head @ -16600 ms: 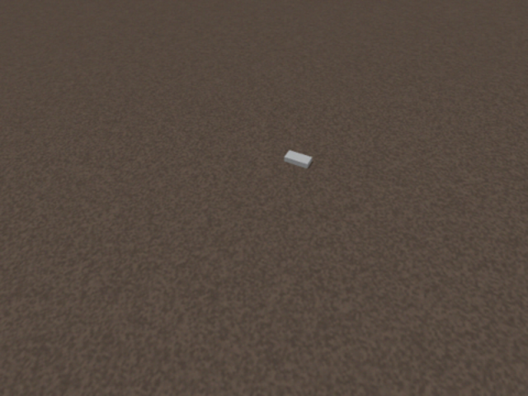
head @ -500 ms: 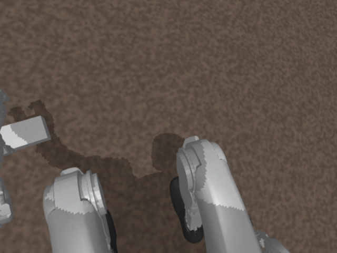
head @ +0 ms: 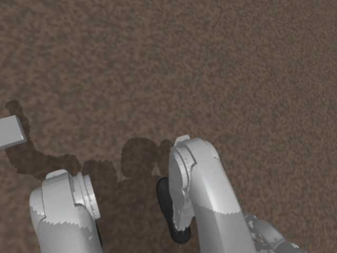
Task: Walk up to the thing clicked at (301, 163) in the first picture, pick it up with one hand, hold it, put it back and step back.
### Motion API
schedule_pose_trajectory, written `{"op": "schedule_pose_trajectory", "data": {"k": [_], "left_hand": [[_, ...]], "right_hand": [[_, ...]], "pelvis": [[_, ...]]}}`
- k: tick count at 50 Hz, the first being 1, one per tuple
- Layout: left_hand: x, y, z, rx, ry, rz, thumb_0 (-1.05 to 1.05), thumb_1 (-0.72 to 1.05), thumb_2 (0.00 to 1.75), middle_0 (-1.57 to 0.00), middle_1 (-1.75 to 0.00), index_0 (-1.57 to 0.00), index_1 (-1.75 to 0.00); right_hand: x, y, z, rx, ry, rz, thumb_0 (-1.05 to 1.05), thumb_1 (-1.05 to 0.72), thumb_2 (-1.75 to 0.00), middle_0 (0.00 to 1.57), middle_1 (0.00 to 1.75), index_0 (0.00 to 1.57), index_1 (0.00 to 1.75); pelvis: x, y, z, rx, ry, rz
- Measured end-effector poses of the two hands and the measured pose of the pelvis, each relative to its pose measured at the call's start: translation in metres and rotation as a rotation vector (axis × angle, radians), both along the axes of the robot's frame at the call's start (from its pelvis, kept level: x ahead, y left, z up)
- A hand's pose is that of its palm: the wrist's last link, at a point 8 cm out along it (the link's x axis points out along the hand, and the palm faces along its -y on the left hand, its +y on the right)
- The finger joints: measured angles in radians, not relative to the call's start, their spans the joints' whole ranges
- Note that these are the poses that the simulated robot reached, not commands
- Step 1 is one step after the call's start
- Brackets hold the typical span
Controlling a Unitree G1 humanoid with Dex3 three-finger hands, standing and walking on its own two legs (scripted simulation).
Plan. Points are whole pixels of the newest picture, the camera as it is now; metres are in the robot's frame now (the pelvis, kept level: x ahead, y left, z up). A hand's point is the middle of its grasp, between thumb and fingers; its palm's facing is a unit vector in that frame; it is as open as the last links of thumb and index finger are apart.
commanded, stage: rest palm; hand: left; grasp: from above
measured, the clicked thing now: out of the picture +0.43 +0.34 -0.28
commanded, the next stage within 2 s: close in 1.02 s
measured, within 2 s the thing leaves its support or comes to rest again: neither
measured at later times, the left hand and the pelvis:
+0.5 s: hand out of the picture +0.42 +0.32 -0.24, palm faces -0.44 -0.17 -0.88, open 14.1 cm; pelvis +0.00 +0.01 -0.01, yaw -3 degrees
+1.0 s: hand out of the picture +0.42 +0.33 -0.26, palm faces -0.44 -0.17 -0.88, open 14.1 cm; pelvis +0.00 +0.01 -0.01, yaw -4 degrees
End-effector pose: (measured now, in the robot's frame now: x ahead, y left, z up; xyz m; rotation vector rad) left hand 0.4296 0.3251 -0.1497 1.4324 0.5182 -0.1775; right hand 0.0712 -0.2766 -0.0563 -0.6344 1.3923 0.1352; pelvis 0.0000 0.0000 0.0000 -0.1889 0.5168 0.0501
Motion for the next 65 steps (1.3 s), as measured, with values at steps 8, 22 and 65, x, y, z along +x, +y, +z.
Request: {"op": "schedule_pose_trajectory", "data": {"k": [8, 22, 65], "left_hand": [[0.003, 0.008, -0.024, 0.016, 0.038, 0.064, 0.0, -0.52, 1.0, -0.08, -0.99, -0.08, -1.0], [0.002, 0.004, -0.037, -0.024, 0.034, 0.018, 0.0, -0.51, 1.0, -0.08, -1.0, -0.08, -1.0], [0.001, 0.0, -0.057, 0.0, 0.013, 0.023, 0.0, -0.47, 1.0, -0.14, -1.0, -0.13, -1.02]], "right_hand": [[-0.034, 0.009, -0.005, 0.033, 0.102, -0.021, 0.01, -0.9, -0.9, 0.2, 0.3, 0.2, 0.29], [-0.032, 0.025, -0.005, 0.071, 0.119, 0.037, 0.01, -0.9, -0.9, 0.2, 0.3, 0.2, 0.3], [-0.014, 0.031, 0.014, 0.095, 0.087, 0.173, 0.0, -0.91, -0.9, 0.2, 0.3, 0.2, 0.29]], "pelvis": [[0.003, 0.001, -0.007, -0.012, -0.006, -0.011], [0.005, 0.004, -0.008, -0.037, -0.035, -0.025], [-0.001, 0.01, -0.006, -0.082, -0.078, -0.038]]}}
